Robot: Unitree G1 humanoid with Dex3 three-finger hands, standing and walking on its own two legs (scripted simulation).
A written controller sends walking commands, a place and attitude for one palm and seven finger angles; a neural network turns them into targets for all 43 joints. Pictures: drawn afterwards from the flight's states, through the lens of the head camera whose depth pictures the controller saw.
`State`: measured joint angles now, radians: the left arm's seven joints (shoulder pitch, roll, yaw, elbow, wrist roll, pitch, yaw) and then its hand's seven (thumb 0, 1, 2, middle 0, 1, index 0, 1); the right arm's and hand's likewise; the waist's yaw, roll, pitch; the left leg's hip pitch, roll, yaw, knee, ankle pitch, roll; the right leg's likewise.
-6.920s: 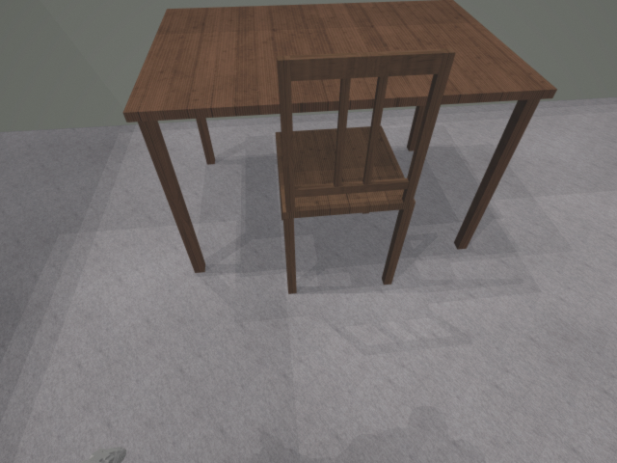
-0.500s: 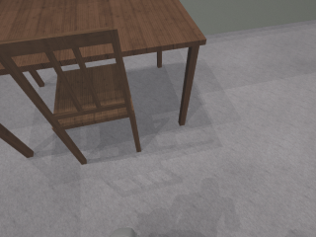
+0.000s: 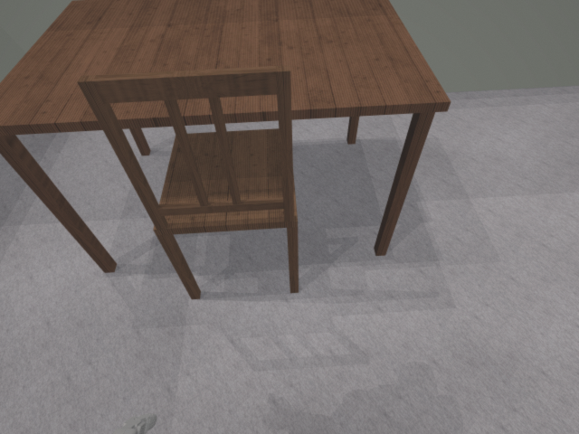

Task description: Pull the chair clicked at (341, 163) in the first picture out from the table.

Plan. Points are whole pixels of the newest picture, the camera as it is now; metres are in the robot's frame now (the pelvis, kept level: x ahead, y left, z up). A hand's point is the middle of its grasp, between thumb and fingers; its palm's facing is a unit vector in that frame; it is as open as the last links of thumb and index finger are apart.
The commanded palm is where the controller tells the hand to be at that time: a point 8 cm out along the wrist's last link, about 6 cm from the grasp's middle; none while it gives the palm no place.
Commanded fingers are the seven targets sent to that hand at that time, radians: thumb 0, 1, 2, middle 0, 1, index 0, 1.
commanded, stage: take the last steps up to it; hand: left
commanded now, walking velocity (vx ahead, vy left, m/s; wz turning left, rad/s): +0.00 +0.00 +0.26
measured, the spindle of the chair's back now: (189, 159) +0.68 +0.27 -0.07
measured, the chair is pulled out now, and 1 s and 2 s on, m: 0.00 0.00 0.00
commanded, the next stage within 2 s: come to a stop and stand still in 0.92 s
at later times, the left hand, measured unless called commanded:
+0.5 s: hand out of the picture -0.05 +0.17 -0.15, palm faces +0.23 -0.95 -0.19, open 7.4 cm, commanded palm none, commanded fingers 0.00 0.90 0.90 -0.20 -0.30 -0.20 -0.30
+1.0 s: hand (178, 344) +0.29 +0.23 -0.17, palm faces +0.09 -0.97 -0.21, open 7.4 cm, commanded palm none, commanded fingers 0.00 0.90 0.90 -0.20 -0.30 -0.20 -0.30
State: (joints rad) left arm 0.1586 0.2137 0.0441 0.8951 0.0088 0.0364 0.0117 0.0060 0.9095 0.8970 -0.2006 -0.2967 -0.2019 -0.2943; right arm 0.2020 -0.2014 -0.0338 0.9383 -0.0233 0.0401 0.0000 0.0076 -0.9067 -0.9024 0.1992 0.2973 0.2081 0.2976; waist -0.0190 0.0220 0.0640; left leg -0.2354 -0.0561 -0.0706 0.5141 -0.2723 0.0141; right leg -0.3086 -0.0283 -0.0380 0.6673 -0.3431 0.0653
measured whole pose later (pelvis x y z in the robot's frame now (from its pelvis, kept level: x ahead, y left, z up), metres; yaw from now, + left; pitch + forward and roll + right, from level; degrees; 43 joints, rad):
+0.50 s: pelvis +0.05 +0.01 +0.01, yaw +7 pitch +0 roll +0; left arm 0.45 0.15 0.04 1.09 0.04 -0.03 0.00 0.01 0.91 0.90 -0.20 -0.30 -0.20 -0.29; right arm 0.22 -0.20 -0.06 1.03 -0.03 0.01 0.03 0.01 -0.91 -0.90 0.19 0.30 0.20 0.30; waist 0.06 0.00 0.01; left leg -0.33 0.06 0.06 0.66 -0.33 0.01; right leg -0.07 -0.05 -0.16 0.35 -0.28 -0.01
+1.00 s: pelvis +0.21 +0.03 -0.01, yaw +6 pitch -1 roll +1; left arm 0.15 0.17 0.05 1.00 0.03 -0.05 -0.01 0.00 0.91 0.90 -0.20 -0.30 -0.20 -0.29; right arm 0.41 -0.14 -0.02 1.14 -0.02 -0.04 -0.02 0.01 -0.92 -0.90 0.20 0.30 0.21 0.30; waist -0.03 0.01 0.07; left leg -0.03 0.03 0.10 0.56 -0.48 0.00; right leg -0.40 -0.03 -0.11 0.60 -0.17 -0.04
